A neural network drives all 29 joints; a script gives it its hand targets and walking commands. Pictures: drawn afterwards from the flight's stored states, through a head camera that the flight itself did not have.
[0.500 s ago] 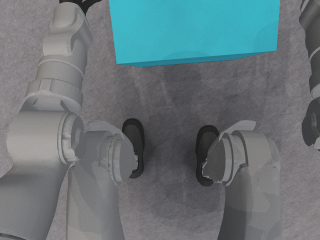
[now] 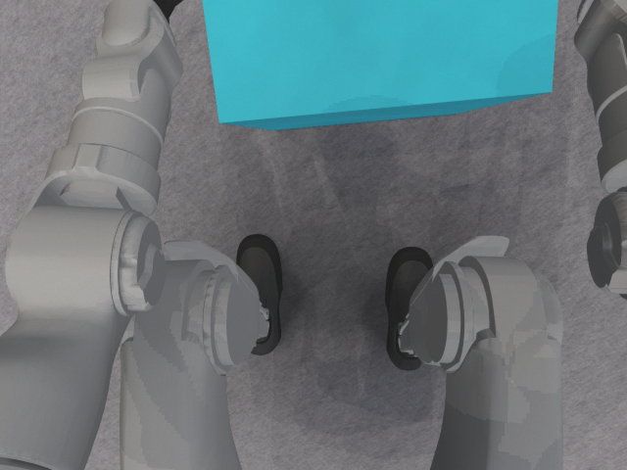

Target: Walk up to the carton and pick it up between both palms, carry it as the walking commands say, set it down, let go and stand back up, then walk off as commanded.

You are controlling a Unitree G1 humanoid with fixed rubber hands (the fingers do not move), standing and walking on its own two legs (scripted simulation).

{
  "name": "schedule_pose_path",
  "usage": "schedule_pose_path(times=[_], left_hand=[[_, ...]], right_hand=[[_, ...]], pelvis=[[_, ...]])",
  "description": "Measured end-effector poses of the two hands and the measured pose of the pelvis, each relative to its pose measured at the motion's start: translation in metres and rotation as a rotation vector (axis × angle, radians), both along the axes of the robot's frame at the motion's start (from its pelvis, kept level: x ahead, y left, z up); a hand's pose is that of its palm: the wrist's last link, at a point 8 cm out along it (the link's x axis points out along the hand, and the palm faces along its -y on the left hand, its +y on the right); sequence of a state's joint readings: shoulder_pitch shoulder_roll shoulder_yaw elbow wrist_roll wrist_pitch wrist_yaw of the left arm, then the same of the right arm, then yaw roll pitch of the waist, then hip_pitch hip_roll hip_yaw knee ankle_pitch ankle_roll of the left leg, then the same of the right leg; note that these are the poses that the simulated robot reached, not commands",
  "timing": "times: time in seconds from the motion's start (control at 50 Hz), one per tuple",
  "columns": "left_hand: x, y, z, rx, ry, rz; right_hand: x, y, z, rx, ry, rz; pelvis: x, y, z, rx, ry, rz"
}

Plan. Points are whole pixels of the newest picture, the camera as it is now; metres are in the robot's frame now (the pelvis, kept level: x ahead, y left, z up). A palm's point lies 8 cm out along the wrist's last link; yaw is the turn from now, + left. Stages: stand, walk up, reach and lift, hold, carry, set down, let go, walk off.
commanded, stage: reach and lift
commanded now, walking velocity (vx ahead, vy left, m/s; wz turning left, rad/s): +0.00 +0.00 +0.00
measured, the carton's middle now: out of the picture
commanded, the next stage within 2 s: none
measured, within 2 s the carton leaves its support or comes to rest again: leaves its support in 1.20 s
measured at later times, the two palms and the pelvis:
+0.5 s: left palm out of the picture +0.55 +0.13 -0.16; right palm out of the picture +0.56 -0.22 -0.16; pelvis +0.00 +0.00 +0.01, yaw +0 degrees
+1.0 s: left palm out of the picture +0.56 +0.14 -0.16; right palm out of the picture +0.56 -0.22 -0.16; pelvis +0.00 +0.00 -0.01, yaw +0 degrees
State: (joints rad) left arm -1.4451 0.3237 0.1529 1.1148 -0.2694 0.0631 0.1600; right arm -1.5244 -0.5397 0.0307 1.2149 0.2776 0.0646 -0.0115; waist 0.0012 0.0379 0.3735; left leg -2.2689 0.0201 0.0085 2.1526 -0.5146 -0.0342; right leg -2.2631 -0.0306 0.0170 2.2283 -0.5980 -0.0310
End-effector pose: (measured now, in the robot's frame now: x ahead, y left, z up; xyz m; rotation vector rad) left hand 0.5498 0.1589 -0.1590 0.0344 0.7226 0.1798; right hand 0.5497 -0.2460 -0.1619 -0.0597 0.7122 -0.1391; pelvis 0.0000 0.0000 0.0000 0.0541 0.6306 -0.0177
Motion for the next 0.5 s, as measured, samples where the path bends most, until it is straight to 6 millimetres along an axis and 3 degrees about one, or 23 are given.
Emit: schedule_pose_path(times=[0.22,0.3,0.5], left_hand=[[0.000,-0.017,0.000,-0.018,-0.001,-0.024],[0.001,-0.026,-0.001,-0.024,0.000,-0.037],[0.000,-0.026,-0.002,-0.016,-0.006,-0.026]], right_hand=[[0.005,0.022,0.000,0.018,0.000,0.030],[0.005,0.021,0.000,0.011,0.000,0.029],[0.005,0.023,0.001,0.005,0.002,0.053]], pelvis=[[-0.001,0.000,0.003,0.000,0.011,0.003],[-0.001,0.000,0.003,-0.001,0.012,0.003],[-0.002,-0.001,0.006,0.002,0.013,-0.001]])
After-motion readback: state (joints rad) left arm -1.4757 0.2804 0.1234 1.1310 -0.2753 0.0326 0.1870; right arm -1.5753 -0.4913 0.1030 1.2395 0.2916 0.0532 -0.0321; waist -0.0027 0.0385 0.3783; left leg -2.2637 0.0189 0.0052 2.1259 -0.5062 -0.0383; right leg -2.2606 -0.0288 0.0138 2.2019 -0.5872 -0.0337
